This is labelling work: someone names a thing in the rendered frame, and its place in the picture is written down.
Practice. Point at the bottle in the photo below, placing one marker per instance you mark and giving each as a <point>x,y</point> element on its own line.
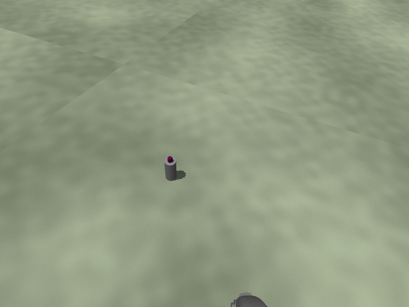
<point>170,168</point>

